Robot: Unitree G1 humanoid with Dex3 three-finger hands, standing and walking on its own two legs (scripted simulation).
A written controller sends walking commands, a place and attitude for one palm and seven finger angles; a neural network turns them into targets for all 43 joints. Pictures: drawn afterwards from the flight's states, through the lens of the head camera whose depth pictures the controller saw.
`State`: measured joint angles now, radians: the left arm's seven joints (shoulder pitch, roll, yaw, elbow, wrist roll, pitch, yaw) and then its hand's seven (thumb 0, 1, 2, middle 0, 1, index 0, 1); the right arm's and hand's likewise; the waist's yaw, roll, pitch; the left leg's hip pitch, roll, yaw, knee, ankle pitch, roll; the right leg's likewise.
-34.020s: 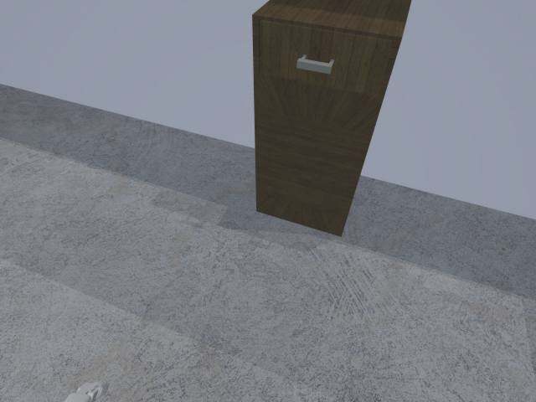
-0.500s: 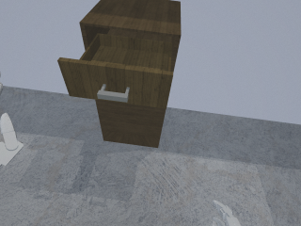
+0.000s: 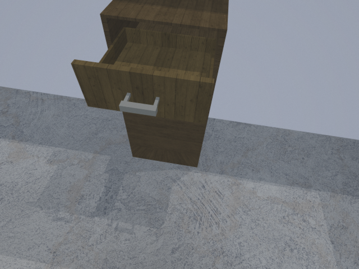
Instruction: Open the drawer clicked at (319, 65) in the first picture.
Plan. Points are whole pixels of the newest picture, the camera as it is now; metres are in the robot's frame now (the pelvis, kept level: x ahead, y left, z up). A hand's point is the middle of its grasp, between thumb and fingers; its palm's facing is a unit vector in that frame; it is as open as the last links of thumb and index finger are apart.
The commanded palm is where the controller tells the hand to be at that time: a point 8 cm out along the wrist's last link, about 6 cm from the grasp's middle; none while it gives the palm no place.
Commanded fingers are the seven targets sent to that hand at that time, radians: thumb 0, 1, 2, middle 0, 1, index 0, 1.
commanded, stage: let the arm hang, fingers relaxed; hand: left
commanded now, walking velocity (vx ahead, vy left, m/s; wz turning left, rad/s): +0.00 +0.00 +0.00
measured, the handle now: (140, 103) +0.52 +0.14 +0.04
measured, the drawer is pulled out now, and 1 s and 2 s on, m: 0.27 0.27 0.27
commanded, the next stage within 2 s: look to check the result in 0.64 s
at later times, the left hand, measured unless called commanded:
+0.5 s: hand out of the picture +0.00 +0.17 -0.17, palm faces +0.00 -0.99 -0.16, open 7.3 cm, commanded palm none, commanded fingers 0.00 0.90 0.90 -0.20 -0.30 -0.20 -0.30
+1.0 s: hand out of the picture -0.01 +0.18 -0.17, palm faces +0.01 -0.98 -0.18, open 7.4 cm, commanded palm none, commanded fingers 0.00 0.90 0.90 -0.20 -0.30 -0.20 -0.30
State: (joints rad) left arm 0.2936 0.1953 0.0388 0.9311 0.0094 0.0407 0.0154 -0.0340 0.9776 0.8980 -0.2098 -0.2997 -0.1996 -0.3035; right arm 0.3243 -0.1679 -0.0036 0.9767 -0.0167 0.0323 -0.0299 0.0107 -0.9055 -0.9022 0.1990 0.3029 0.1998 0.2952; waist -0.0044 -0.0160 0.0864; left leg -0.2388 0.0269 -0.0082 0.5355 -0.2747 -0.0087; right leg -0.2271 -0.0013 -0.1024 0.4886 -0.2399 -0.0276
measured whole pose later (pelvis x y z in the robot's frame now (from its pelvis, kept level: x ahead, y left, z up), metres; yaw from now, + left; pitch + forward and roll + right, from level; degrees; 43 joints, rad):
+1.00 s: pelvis +0.00 +0.01 +0.01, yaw -2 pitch -2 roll +0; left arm 0.29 0.11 0.02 1.15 0.01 0.01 0.03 0.01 0.91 0.90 -0.20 -0.30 -0.19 -0.30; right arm 0.33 -0.10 0.00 1.11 -0.01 0.01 -0.04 0.00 -0.91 -0.90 0.20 0.30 0.20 0.30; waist -0.01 0.02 0.07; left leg -0.16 0.01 0.04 0.43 -0.23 0.01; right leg -0.18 -0.02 -0.05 0.42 -0.20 0.00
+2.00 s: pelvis +0.02 +0.00 +0.01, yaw -2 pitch -2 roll +0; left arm 0.27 0.12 0.02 1.15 0.01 0.00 0.03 0.01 0.91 0.90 -0.20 -0.30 -0.19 -0.30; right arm 0.30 -0.11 0.00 1.13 -0.01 0.01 -0.05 0.00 -0.91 -0.90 0.20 0.30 0.20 0.30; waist -0.01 0.01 0.08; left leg -0.12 0.02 0.03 0.39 -0.24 0.00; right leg -0.14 0.00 -0.06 0.39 -0.22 -0.02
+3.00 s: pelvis +0.03 +0.00 +0.01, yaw -2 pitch -2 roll +0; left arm 0.26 0.13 0.02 1.15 0.00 0.00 0.03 0.01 0.92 0.90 -0.20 -0.30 -0.19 -0.30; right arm 0.29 -0.11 0.00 1.14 -0.01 0.00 -0.05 0.00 -0.91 -0.90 0.20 0.30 0.20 0.30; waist -0.01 0.01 0.08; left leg -0.11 0.02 0.04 0.38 -0.24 -0.01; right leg -0.13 0.00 -0.06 0.38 -0.22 -0.02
